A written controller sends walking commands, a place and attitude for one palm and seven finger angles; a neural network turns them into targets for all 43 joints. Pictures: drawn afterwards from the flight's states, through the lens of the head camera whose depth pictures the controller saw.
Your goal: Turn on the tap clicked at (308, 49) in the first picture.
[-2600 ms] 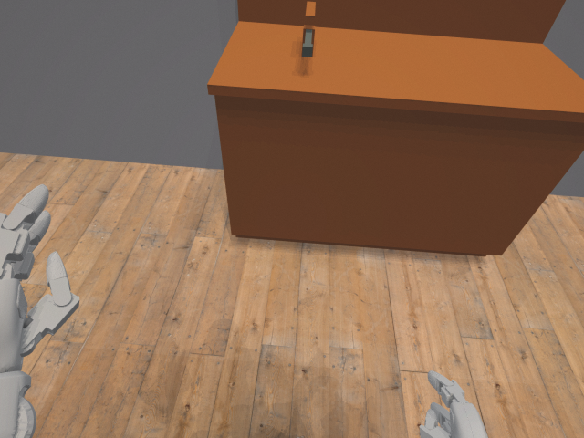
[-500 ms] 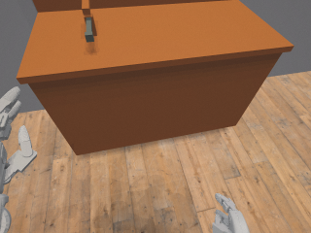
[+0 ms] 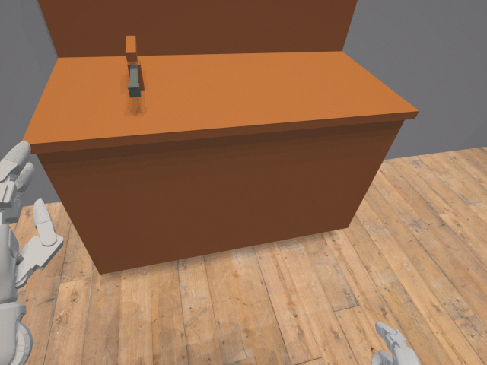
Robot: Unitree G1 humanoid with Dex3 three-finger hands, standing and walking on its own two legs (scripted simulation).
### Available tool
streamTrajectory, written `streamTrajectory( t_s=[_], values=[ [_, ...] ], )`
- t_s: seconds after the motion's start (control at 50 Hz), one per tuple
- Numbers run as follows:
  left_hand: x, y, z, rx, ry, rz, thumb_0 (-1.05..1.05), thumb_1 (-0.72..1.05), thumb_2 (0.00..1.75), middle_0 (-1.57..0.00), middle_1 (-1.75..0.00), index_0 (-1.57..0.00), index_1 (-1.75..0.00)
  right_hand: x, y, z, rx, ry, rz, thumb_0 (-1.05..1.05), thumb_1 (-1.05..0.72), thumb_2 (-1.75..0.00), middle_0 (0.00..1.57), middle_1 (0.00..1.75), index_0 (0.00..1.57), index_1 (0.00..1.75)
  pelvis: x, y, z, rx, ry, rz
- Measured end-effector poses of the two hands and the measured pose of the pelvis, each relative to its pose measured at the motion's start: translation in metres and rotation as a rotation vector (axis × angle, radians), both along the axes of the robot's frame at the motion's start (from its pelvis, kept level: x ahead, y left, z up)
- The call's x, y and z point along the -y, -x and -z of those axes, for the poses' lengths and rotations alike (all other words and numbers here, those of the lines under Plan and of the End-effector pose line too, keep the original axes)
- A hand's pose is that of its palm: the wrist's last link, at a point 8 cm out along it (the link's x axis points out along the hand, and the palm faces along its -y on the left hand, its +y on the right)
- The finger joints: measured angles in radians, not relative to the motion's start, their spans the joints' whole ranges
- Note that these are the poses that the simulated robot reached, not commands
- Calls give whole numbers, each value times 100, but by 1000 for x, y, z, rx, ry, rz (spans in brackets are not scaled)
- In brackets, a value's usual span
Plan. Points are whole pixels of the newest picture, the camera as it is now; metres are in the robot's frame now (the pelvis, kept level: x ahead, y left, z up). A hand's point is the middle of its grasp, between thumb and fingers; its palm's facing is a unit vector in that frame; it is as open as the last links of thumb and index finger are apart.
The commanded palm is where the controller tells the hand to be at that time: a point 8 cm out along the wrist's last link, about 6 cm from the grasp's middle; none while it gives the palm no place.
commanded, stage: take the last steps up to it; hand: left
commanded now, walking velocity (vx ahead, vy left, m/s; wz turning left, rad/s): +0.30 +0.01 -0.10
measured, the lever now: (134, 90) +0.74 +0.34 +0.09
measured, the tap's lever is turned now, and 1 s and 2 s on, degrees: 0 0 0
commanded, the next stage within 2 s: come to a stop and stand still in 1.30 s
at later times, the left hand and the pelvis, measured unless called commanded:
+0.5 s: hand (146, 188) +0.30 +0.17 +0.18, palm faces +0.34 -0.82 -0.46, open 7.4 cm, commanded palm +0.24 +0.22 +0.18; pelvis +0.08 -0.05 +0.01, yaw -2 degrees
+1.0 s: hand (153, 125) +0.42 +0.19 +0.20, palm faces +0.35 -0.82 -0.45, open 7.4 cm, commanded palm +0.38 +0.24 +0.18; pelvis +0.20 -0.03 +0.01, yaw -3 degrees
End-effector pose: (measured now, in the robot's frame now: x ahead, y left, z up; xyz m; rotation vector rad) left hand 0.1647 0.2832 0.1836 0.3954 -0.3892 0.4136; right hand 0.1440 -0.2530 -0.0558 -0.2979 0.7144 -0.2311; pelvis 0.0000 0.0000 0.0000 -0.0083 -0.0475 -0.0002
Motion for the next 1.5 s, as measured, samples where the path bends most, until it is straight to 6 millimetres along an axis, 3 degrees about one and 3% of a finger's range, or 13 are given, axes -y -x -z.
streamTrajectory(
  t_s=[0.12, 0.22, 0.36, 0.46, 0.56, 0.64, 0.8, 0.9, 0.98, 1.16, 1.32, 1.42, 1.5],
  values=[
    [2, -16, -20, -22, -77, 5, 1, 89, 89, -21, -30, -20, -30, -37, -12, 3, 22, -134, -46, 1, -91, -90, 20, 30, 20, 30, 4, -7, -10, -12, 27, 2],
    [20, -29, -17, -110, -108, 7, 1, 89, 89, -21, -30, -20, -30, -44, -16, 20, -28, -215, -54, 1, -90, -90, 20, 30, 21, 30, 16, -20, -12, -33, 20, 28],
    [59, -66, 1, -158, -114, 14, 1, 89, 89, -21, -30, -21, -30, -1, -30, 56, -127, -209, -44, 1, -90, -90, 20, 30, 21, 30, 45, -42, 5, -29, 2, 24],
    [73, -91, -5, -155, -107, 62, 1, 88, 89, -21, -30, -21, -30, 42, -45, 44, -164, -133, 24, 1, -90, -90, 20, 30, 21, 30, 52, -65, -4, -43, -11, 29],
    [68, -115, -16, -138, -161, 78, 1, 88, 89, -21, -30, -21, -30, 67, -68, 23, -143, -58, 71, 1, -91, -90, 20, 30, 20, 30, 52, -92, -9, -56, -18, 30],
    [55, -135, -15, -102, -145, 65, 1, 88, 89, -21, -30, -21, -30, 67, -95, 14, -115, -15, 73, 1, -91, -90, 19, 30, 20, 29, 43, -118, -6, -49, -13, 34],
    [32, -192, 2, -34, -64, 68, 1, 89, 89, -21, -30, -21, -30, 19, -160, 12, -2, -66, 52, 1, -91, -90, 19, 30, 20, 29, 25, -160, 5, -17, -12, 50],
    [43, -210, -19, -13, -92, 110, 2, 89, 89, -21, -30, -21, -30, -17, -185, 11, 12, -165, -12, 1, -91, -90, 20, 30, 20, 30, 27, -177, -4, -33, 8, 55],
    [52, -215, -32, -40, -152, 110, 1, 89, 89, -21, -30, -21, -30, -26, -197, 18, -13, -218, -33, 1, -90, -90, 20, 30, 21, 30, 32, -195, -9, -44, 14, 57],
    [62, -251, 1, -151, -111, -20, 1, 89, 89, -21, -30, -21, -30, 21, -227, 57, -114, -194, -32, 1, -90, -90, 20, 30, 21, 30, 56, -232, 7, -25, 3, 30],
    [77, -284, -2, -138, -91, 87, 1, 88, 89, -21, -30, -21, -30, 65, -250, 21, -114, -54, 34, 1, -91, -90, 20, 30, 20, 30, 57, -257, -5, -36, -19, 24],
    [60, -293, -19, -42, -148, 113, 1, 88, 89, -21, -30, -21, -30, 64, -270, 5, -67, 14, 53, 1, -91, -90, 20, 30, 20, 29, 41, -277, -1, -33, 2, 31],
    [35, -305, -17, 3, -132, 80, 1, 88, 89, -21, -30, -21, -30, 41, -286, 4, -34, -7, 70, 1, -91, -90, 19, 30, 20, 29, 28, -290, 3, -17, -6, 45]
  ],
)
